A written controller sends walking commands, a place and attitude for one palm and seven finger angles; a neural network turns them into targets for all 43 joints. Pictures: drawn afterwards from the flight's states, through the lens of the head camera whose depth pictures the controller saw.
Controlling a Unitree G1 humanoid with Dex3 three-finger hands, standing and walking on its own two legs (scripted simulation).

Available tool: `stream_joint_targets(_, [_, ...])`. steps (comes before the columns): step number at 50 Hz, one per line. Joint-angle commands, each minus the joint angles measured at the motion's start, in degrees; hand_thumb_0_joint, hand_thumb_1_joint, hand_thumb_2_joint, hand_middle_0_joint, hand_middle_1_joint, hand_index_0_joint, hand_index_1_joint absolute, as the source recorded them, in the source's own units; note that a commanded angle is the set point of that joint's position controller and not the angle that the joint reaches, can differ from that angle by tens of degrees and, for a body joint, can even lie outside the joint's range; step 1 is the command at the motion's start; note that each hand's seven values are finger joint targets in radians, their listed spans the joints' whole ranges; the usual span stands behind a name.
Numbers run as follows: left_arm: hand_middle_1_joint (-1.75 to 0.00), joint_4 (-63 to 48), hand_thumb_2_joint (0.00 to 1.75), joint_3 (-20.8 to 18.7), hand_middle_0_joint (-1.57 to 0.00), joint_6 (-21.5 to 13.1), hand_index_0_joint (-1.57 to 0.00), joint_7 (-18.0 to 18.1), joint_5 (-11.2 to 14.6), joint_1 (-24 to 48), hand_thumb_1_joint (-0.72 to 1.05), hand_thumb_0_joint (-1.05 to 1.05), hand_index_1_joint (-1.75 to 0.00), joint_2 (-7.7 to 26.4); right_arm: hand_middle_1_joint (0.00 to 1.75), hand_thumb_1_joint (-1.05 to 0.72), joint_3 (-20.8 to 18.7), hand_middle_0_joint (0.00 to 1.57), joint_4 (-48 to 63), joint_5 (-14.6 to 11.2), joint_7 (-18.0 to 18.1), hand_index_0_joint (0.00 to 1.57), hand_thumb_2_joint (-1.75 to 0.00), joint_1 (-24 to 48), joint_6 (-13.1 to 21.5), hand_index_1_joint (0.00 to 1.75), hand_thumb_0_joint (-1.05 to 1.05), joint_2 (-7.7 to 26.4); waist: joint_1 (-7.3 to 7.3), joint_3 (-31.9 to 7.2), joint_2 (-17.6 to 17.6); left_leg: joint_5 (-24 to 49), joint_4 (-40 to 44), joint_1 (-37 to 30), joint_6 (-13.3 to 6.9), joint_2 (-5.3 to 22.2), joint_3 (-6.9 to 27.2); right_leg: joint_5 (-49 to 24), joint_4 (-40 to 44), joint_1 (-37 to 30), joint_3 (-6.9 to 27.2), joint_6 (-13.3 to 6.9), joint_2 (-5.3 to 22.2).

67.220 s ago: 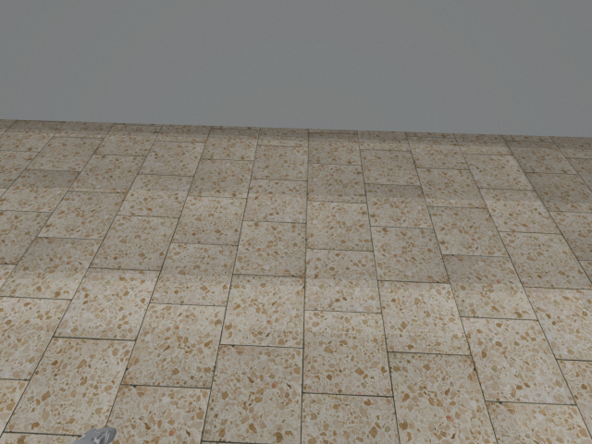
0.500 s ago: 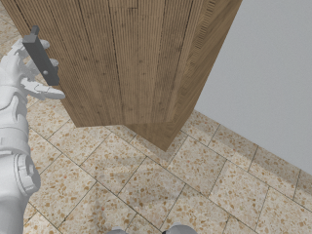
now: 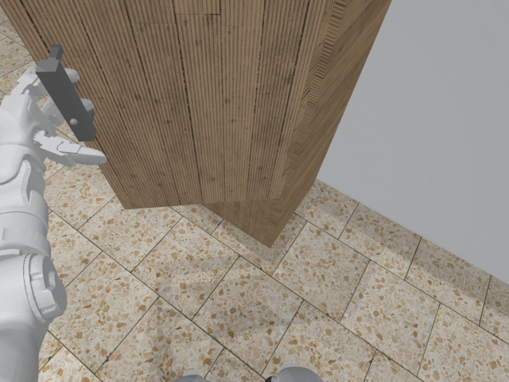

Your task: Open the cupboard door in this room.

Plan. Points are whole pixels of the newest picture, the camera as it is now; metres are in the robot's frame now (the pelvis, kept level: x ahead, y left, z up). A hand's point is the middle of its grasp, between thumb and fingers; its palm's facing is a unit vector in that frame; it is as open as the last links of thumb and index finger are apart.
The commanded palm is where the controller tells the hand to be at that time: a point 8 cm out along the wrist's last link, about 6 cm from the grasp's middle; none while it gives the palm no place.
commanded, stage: slide the fingers in behind the handle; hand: left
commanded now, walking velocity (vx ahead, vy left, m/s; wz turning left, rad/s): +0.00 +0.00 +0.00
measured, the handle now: (72, 95) +0.54 +0.26 +0.11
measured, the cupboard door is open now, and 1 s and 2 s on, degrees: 40 40 81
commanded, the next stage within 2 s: close the thumb around the handle in 0.02 s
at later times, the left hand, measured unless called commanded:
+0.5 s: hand (74, 119) +0.49 +0.24 +0.11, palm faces +0.04 -1.00 +0.01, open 9.9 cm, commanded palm +0.47 +0.29 +0.11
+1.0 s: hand (81, 119) +0.49 +0.23 +0.11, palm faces +0.05 -1.00 +0.01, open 6.0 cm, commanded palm +0.46 +0.28 +0.11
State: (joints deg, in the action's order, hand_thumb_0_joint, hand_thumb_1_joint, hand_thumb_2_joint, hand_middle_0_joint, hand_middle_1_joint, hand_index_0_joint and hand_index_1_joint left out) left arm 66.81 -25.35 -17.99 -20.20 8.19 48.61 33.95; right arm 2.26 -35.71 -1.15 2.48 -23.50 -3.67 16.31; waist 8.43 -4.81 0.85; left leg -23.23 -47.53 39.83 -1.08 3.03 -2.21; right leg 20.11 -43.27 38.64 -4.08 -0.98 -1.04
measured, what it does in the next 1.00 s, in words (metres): stands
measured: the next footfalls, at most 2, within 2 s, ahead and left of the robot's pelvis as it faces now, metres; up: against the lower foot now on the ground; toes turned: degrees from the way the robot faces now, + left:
none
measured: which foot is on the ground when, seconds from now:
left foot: down 0.00-1.00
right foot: down 0.00-1.00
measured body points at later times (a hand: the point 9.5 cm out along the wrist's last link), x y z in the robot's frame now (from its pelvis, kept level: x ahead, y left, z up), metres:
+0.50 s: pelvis +0.00 +0.01 +0.00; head +0.10 +0.02 +0.44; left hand +0.48 +0.30 +0.11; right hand +0.00 -0.26 -0.11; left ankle -0.01 +0.10 -0.70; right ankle +0.00 -0.11 -0.70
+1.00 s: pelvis +0.00 +0.00 +0.00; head +0.10 +0.02 +0.44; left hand +0.48 +0.29 +0.11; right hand +0.01 -0.27 -0.11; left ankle -0.01 +0.10 -0.70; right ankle +0.00 -0.11 -0.70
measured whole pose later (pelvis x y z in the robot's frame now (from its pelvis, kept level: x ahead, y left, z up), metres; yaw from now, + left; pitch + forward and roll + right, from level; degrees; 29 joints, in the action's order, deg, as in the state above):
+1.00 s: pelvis +0.00 +0.00 +0.00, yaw -1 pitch +16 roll -2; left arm 65.9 -25.7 -17.3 -18.6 7.5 48.7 33.3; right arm 2.1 -34.6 -0.8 2.1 -23.5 -3.6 16.1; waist 9.0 -5.2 1.0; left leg -23.8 -48.1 40.5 -1.3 3.1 -2.6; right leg 20.3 -43.6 39.5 -3.5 -0.7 -1.2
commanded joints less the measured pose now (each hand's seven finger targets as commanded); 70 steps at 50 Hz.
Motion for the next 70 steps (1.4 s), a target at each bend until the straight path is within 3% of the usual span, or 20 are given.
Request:
stream_joint_targets(1, [-1.2, -11.41, 0.3, -0.94, -0.3, -3.77, -0.3, -0.22, 0.71, 27.19, -0.5, 0.0, -1.2, 16.24, 0.3, -0.9, -3.4, 0.2, 3.31, 0.04, 1.1, 0.2, -0.9, -7.06, 1.4, 0.3, 0.0, 10.15, 0.37, -21.13, 6.67, 19.41, 4.39, -14.34, -0.95, -1.77, 3.61, -17.98, 3.45, -7.87, 2.63, 0.05, -1.34])
stream_joint_targets(6, [-1.2, -11.27, 0.3, -1.86, -0.3, -4.0, -0.3, 0.36, 0.13, 29.06, -0.5, 0.0, -1.2, 18.19, 0.3, -0.9, -3.32, 0.2, 3.14, 0.22, 1.18, 0.2, -0.9, -7.49, 1.59, 0.3, 0.0, 10.44, 0.52, -22.65, 7.22, 20.02, 3.94, -14.75, -0.8, -1.64, 4.05, -17.64, 2.96, -7.27, 2.61, 0.04, -1.34])
stream_joint_targets(9, [-1.22, -9.3, 0.37, -0.99, -0.31, -3.77, -0.31, 0.29, 0.22, 27.91, -0.33, 0.0, -1.22, 16.59, 0.3, -0.9, -3.33, 0.2, 3.14, 0.29, 1.1, 0.2, -0.9, -8.05, 1.65, 0.3, 0.0, 10.49, 1.06, -21.94, 5.09, 20.53, 3.68, -14.5, -0.93, -1.53, 4.31, -17.5, 2.85, -6.54, 2.28, 0.03, -1.57])
stream_joint_targets(11, [-1.23, -9.77, 0.42, -1.33, -0.32, -3.56, -0.32, 0.09, 0.04, 29.86, -0.22, 0.0, -1.23, 17.91, 0.3, -0.9, -3.3, 0.2, 2.98, 0.31, 1.11, 0.2, -0.9, -7.96, 1.69, 0.3, 0.0, 10.69, 1.16, -22.7, 7.15, 19.58, 3.52, -14.09, -0.85, -1.58, 3.95, -17.34, 2.93, -6.64, 2.75, 0.21, -1.38])
stream_joint_targets(15, [-1.25, -12.02, 0.52, -2.78, -0.34, -4.14, -0.34, -0.12, 0.18, 26.83, 0.0, 0.0, -1.25, 18.68, 0.3, -0.9, -3.5, 0.2, 3.63, 0.43, 0.8, 0.2, -0.9, -8.44, 1.52, 0.3, 0.0, 10.38, -0.36, -26.99, 8.48, 25.0, 3.01, -17.18, -0.48, -1.36, 4.16, -20.51, 2.0, -7.82, 2.35, -0.04, -1.69])
stream_joint_targets(17, [-1.27, -11.73, 0.56, -0.97, -0.34, -3.8, -0.34, -0.37, 0.29, 26.77, 0.12, 0.0, -1.27, 16.19, 0.3, -0.9, -3.57, 0.2, 3.46, 0.34, 0.63, 0.2, -0.9, -8.24, 1.31, 0.3, 0.0, 10.18, 0.16, -24.17, 8.74, 25.01, 3.1, -17.14, -0.36, -1.16, 4.19, -19.61, 2.24, -6.04, 1.92, -0.05, -1.81])
stream_joint_targets(20, [-1.28, -12.99, 0.64, -2.9, -0.36, -3.58, -0.36, -0.28, 1.08, 24.72, 0.28, 0.0, -1.28, 17.48, 0.3, -0.9, -3.72, 0.2, 3.79, 0.44, 0.48, 0.2, -0.9, -8.37, 1.04, 0.3, 0.0, 10.44, -0.89, -25.64, 8.1, 27.06, 3.38, -17.75, -0.35, -1.09, 4.26, -21.01, 2.17, -7.62, 1.86, -0.13, -1.88])
stream_joint_targets(23, [-1.3, -12.72, 0.71, -0.88, -0.37, -2.88, -0.37, -0.11, 0.86, 25.36, 0.45, 0.0, -1.3, 15.2, 0.3, -0.9, -3.76, 0.2, 3.64, 0.29, 0.41, 0.2, -0.9, -8.11, 0.87, 0.3, 0.0, 10.2, -0.09, -22.29, 7.4, 24.66, 3.73, -16.5, -0.5, -1.12, 4.08, -19.58, 2.74, -6.48, 1.75, -0.05, -1.9])
stream_joint_targets(31, [-1.35, -13.82, 0.9, -1.18, -0.4, -4.22, -0.4, 1.39, 0.34, 27.24, 0.9, 0.0, -1.35, 15.28, 0.3, -0.9, -3.72, 0.2, 3.13, 0.55, 0.48, 0.2, -0.9, -8.31, 1.21, 0.3, 0.0, 10.03, 0.11, -24.59, 7.92, 25.93, 3.41, -18.28, -0.3, -1.12, 4.58, -19.75, 2.26, -6.25, 1.86, -0.06, -1.81])
stream_joint_targets(36, [-1.35, -11.95, 0.9, -1.58, -0.4, -3.58, -0.4, 0.96, 0.36, 25.44, 0.9, 0.0, -1.35, 15.6, 0.3, -0.9, -3.52, 0.2, 3.54, 0.38, 0.48, 0.2, -0.9, -7.64, 1.04, 0.3, 0.0, 9.86, -0.31, -22.91, 7.25, 24.62, 3.37, -15.88, -0.47, -1.36, 3.95, -20.32, 2.34, -7.26, 2.01, 0.01, -1.71])
stream_joint_targets(37, [-1.35, -11.04, 0.9, -3.2, -0.4, -3.26, -0.4, 1.29, 0.41, 25.71, 0.9, 0.0, -1.35, 17.64, 0.3, -0.9, -3.49, 0.2, 3.49, 0.41, 0.62, 0.2, -0.9, -7.78, 0.96, 0.3, 0.0, 10.17, -0.28, -22.28, 5.01, 23.25, 3.63, -14.44, -0.63, -1.34, 3.97, -20.06, 2.38, -8.12, 2.01, 0.09, -1.69])
stream_joint_targets(46, [-1.35, -12.84, 0.9, -3.99, -0.4, -3.82, -0.4, 0.88, 0.27, 24.14, 0.9, 0.0, -1.35, 19.22, 0.3, -0.9, -3.45, 0.2, 4.73, 0.27, 0.65, 0.2, -0.9, -7.39, 0.73, 0.3, 0.0, 10.01, -1.03, -24.25, 6.44, 24.43, 3.46, -13.96, -0.78, -1.63, 3.17, -23.03, 2.17, -11.04, 2.68, 0.15, -1.6])
stream_joint_targets(47, [-1.35, -15.13, 0.9, 0.1, -0.4, -3.96, -0.4, 0.72, 0.71, 26.79, 0.9, 0.0, -1.35, 14.03, 0.3, -0.9, -3.47, 0.2, 4.75, 0.21, 0.44, 0.2, -0.9, -6.96, 0.93, 0.3, 0.0, 9.49, 0.29, -24.44, 8.14, 24.16, 3.44, -15.76, -0.84, -1.68, 3.01, -22.52, 2.57, -9.5, 2.71, 0.26, -1.66])
stream_joint_targets(55, [-1.35, -21.99, 0.9, -2.2, -0.4, -3.87, -0.4, 0.77, 3.23, 12.34, 0.9, 0.0, -1.35, 12.36, 0.3, -0.9, -4.34, 0.2, 6.41, -0.22, -0.18, 0.2, -0.9, -5.28, 0.9, 0.3, 0.0, 9.34, -3.64, -26.78, 6.0, 28.64, 4.42, -17.13, -0.84, -1.54, 2.36, -26.33, 2.57, -14.55, 2.47, -0.18, -1.73])
stream_joint_targets(64, [-1.35, -40.73, 0.9, 0.52, -0.4, 0.49, -0.4, 1.48, 7.95, -12.25, 0.9, 0.0, -1.35, 2.75, 0.3, -0.9, -4.69, 0.2, 11.07, -1.55, -0.85, 0.2, -0.9, 1.15, 2.74, 0.3, 0.0, 7.6, -7.39, -21.7, 3.79, 29.39, 7.64, -17.26, -1.07, -1.98, 0.74, -29.41, 4.05, -20.68, 2.2, -0.37, -1.15])
stream_joint_targets(65, [-1.35, -43.24, 0.9, 0.5, -0.4, 1.07, -0.4, 1.96, 8.18, -15.6, 0.9, 0.0, -1.35, 1.99, 0.3, -0.9, -4.6, 0.2, 11.49, -1.63, -1.0, 0.2, -0.9, 1.92, 3.21, 0.3, 0.0, 7.33, -7.87, -21.85, 3.54, 29.86, 7.97, -17.72, -0.92, -1.94, 0.78, -29.86, 4.03, -21.07, 2.18, -0.25, -0.96])
stream_joint_targets(66, [-1.35, -49.11, 0.9, -7.04, -0.4, 1.89, -0.4, 10.63, 11.39, -15.02, 0.9, 0.0, -1.35, 0.65, 0.3, -0.9, -4.45, 0.2, 11.93, -1.32, -1.3, 0.2, -0.9, 4.81, 4.26, 0.3, 0.0, 5.27, -13.16, -20.89, 0.93, 28.96, 8.48, -14.92, -0.12, -2.68, 1.35, -28.31, 4.38, -21.82, 1.04, -0.22, -1.1])
stream_joint_targets(67, [-1.35, -49.89, 0.9, -1.63, -0.4, 3.36, -0.4, 14.82, 10.37, -20.76, 0.9, 0.0, -1.35, -6.31, 0.3, -0.9, -4.47, 0.2, 11.96, -1.2, -1.9, 0.2, -0.9, 5.79, 5.14, 0.3, 0.0, 5.11, -11.23, -18.36, 2.07, 27.42, 9.42, -15.82, 0.25, -2.62, 0.64, -27.04, 4.74, -21.14, 0.71, -0.05, -1.19])
stream_joint_targets(69, [-1.35, -55.1, 0.9, -1.86, -0.4, 4.2, -0.4, 22.01, 8.26, -26.62, 0.9, 0.0, -1.35, -8.29, 0.3, -0.9, -4.63, 0.2, 11.2, -0.85, -2.54, 0.2, -0.9, 6.68, 6.24, 0.3, 0.0, 4.88, -11.5, -16.61, -0.67, 26.57, 9.91, -15.33, 0.5, -2.46, 0.84, -25.43, 4.96, -21.5, 0.07, -0.16, -1.11])
stream_joint_targets(70, [-1.35, -58.82, 0.9, -0.77, -0.4, 4.58, -0.4, 25.16, 6.73, -28.64, 0.9, 0.0, -1.35, -10.1, 0.3, -0.9, -4.64, 0.2, 11.11, -0.68, -2.79, 0.2, -0.9, 7.68, 6.44, 0.3, 0.0, 4.38, -11.52, -17.1, 1.08, 27.88, 10.14, -16.38, 0.63, -2.38, 0.66, -26.18, 4.73, -21.9, 0.27, -0.11, -0.8])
